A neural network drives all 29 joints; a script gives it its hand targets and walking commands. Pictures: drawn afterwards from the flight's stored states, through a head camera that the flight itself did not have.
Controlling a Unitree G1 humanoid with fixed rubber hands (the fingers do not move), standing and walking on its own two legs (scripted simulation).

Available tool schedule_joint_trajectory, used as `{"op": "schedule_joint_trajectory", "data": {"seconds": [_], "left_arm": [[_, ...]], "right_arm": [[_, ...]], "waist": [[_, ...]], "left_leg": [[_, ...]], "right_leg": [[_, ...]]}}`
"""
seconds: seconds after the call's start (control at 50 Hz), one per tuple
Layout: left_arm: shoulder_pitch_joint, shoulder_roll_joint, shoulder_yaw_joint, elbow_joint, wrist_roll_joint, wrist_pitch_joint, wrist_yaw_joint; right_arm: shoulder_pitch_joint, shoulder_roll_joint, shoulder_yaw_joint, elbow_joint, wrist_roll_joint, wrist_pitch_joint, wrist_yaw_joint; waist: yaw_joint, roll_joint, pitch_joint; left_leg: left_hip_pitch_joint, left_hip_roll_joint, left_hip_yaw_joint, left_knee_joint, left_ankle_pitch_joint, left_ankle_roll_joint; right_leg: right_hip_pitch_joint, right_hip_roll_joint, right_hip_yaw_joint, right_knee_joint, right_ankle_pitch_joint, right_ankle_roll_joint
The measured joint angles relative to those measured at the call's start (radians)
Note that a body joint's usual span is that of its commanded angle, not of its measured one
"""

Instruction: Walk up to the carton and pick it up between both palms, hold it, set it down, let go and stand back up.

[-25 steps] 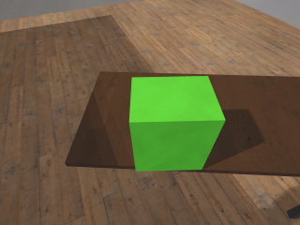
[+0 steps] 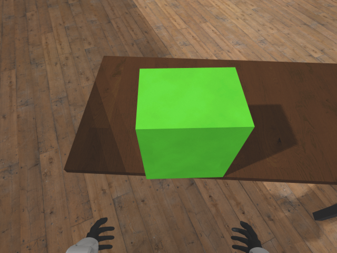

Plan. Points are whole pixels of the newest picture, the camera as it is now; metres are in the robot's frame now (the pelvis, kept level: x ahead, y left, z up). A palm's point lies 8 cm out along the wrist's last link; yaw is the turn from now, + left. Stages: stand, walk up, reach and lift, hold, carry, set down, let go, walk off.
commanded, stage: reach and lift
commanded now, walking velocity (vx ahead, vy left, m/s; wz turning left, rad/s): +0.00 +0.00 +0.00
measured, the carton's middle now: (186, 129) +0.40 -0.02 +0.02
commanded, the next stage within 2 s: none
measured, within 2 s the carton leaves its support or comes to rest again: neither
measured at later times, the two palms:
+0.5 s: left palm out of the picture +0.13 +0.22 -0.08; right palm out of the picture +0.11 -0.20 -0.09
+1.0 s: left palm (84, 232) +0.16 +0.19 -0.03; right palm out of the picture +0.13 -0.22 -0.04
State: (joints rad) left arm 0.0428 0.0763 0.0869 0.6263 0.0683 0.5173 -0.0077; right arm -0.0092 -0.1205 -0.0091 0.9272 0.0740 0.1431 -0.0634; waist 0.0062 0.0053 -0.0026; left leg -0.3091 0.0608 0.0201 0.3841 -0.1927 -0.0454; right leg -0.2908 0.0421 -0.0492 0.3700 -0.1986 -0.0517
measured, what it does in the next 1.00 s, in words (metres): stands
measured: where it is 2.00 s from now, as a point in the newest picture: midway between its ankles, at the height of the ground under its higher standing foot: outside the picture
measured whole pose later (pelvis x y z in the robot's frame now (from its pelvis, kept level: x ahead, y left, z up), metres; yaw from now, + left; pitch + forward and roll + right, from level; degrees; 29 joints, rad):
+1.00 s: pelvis -0.03 +0.02 +0.00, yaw -3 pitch -2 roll +1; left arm 0.21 0.08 -0.04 0.14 -0.04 0.41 0.16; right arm 0.26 -0.24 -0.05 0.31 0.13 0.13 0.11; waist 0.03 -0.03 0.03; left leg -0.16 0.01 0.03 0.36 -0.17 -0.01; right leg -0.20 0.02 0.02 0.43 -0.19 -0.03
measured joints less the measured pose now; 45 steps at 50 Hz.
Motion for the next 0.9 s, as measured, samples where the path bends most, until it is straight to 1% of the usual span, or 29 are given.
{"op": "schedule_joint_trajectory", "data": {"seconds": [0.06, 0.12, 0.16, 0.24, 0.3, 0.38, 0.42, 0.48, 0.6, 0.68, 0.74, 0.8, 0.86, 0.9], "left_arm": [[0.014, 0.037, -0.018, -0.023, -0.048, -0.030, 0.022], [-0.022, 0.078, -0.032, -0.061, -0.090, -0.032, 0.037], [-0.053, 0.097, -0.037, -0.089, -0.105, -0.026, 0.037], [-0.091, 0.112, -0.040, -0.107, -0.108, -0.010, 0.010], [-0.063, 0.103, -0.038, -0.132, -0.092, -0.010, -0.007], [0.018, 0.074, -0.040, -0.176, -0.076, -0.015, -0.012], [0.061, 0.062, -0.047, -0.204, -0.076, -0.023, -0.005], [0.115, 0.044, -0.055, -0.256, -0.073, -0.054, 0.026], [0.181, 0.018, -0.086, -0.332, -0.081, -0.097, 0.085], [0.211, 0.008, -0.121, -0.401, -0.082, -0.107, 0.111], [0.218, 0.007, -0.137, -0.441, -0.075, -0.097, 0.118], [0.214, 0.016, -0.133, -0.478, -0.063, -0.083, 0.124], [0.203, 0.029, -0.122, -0.504, -0.079, -0.078, 0.136], [0.189, 0.030, -0.121, -0.517, -0.094, -0.084, 0.153]], "right_arm": [[0.033, -0.024, -0.018, -0.109, -0.025, 0.003, 0.025], [0.035, -0.045, -0.013, -0.193, -0.006, 0.041, 0.036], [0.030, -0.053, -0.002, -0.235, 0.014, 0.071, 0.033], [0.028, -0.049, 0.034, -0.277, 0.055, 0.108, 0.000], [0.059, -0.037, 0.063, -0.305, 0.076, 0.111, -0.020], [0.130, -0.034, 0.079, -0.341, 0.072, 0.096, -0.019], [0.170, -0.038, 0.070, -0.370, 0.060, 0.085, -0.006], [0.222, -0.045, 0.037, -0.414, 0.030, 0.057, 0.030], [0.287, -0.070, -0.028, -0.509, -0.012, 0.014, 0.091], [0.314, -0.078, -0.043, -0.563, -0.012, 0.002, 0.116], [0.327, -0.077, -0.041, -0.586, -0.007, 0.001, 0.122], [0.322, -0.077, -0.036, -0.606, 0.012, -0.006, 0.125], [0.305, -0.080, -0.028, -0.627, 0.037, -0.007, 0.132], [0.297, -0.090, -0.026, -0.639, 0.050, -0.010, 0.147]], "waist": [[-0.007, -0.005, 0.033], [-0.005, -0.019, 0.041], [-0.005, -0.025, 0.033], [-0.011, -0.029, 0.011], [-0.013, -0.028, -0.006], [-0.001, -0.017, -0.003], [0.008, -0.014, 0.007], [0.019, -0.014, 0.025], [0.022, -0.021, 0.047], [0.020, -0.031, 0.045], [0.021, -0.043, 0.039], [0.029, -0.054, 0.035], [0.032, -0.060, 0.035], [0.035, -0.056, 0.036]], "left_leg": [[-0.008, -0.006, -0.003, 0.004, 0.008, 0.002], [-0.026, -0.011, -0.008, 0.014, 0.014, 0.003], [-0.034, -0.011, -0.014, 0.019, 0.017, 0.000], [-0.008, -0.011, -0.020, -0.007, 0.033, -0.002], [0.034, -0.011, -0.011, -0.043, 0.048, 0.001], [0.090, -0.013, 0.007, -0.069, 0.057, 0.008], [0.101, -0.015, 0.016, -0.068, 0.056, 0.013], [0.104, -0.023, 0.025, -0.056, 0.055, 0.019], [0.099, -0.035, 0.029, -0.029, 0.053, 0.026], [0.106, -0.036, 0.032, -0.037, 0.059, 0.026], [0.108, -0.039, 0.032, -0.039, 0.060, 0.027], [0.104, -0.052, 0.012, -0.026, 0.042, 0.025], [0.104, -0.053, 0.015, -0.010, 0.038, 0.029], [0.112, -0.052, 0.019, -0.004, 0.029, 0.030]], "right_leg": [[-0.019, -0.007, -0.004, 0.032, -0.010, 0.000], [-0.046, -0.013, -0.009, 0.065, -0.019, -0.001], [-0.050, -0.013, -0.014, 0.069, -0.019, -0.002], [-0.018, -0.011, -0.020, 0.031, 0.003, -0.001], [0.024, -0.009, -0.011, -0.011, 0.024, 0.002], [0.075, -0.011, 0.007, -0.041, 0.041, 0.008], [0.082, -0.014, 0.015, -0.034, 0.042, 0.011], [0.072, -0.022, 0.023, -0.002, 0.033, 0.016], [0.054, -0.035, 0.028, 0.052, 0.016, 0.020], [0.056, -0.036, 0.031, 0.054, 0.018, 0.019], [0.054, -0.036, 0.035, 0.055, 0.020, 0.018], [0.041, -0.030, 0.053, 0.071, 0.016, 0.017], [0.040, -0.023, 0.070, 0.081, 0.013, 0.019], [0.048, -0.022, 0.074, 0.082, 0.010, 0.021]]}}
